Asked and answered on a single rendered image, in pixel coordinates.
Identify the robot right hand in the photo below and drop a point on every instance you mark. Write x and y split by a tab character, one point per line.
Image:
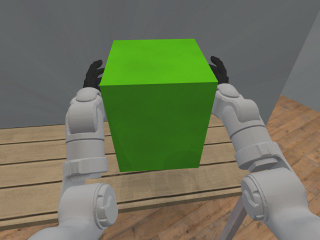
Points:
219	70

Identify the robot left hand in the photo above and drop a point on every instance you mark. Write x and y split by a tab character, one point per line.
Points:
91	76

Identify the carton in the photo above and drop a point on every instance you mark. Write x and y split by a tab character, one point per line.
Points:
158	96

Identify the robot left upper arm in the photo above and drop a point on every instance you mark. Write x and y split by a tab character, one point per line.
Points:
84	212

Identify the robot left forearm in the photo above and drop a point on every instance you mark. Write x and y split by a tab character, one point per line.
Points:
84	137

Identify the table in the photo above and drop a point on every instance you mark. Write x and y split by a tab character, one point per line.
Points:
31	175

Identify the robot right forearm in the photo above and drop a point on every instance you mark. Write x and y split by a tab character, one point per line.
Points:
255	150

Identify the robot right upper arm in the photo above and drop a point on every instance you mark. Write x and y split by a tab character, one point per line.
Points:
276	198

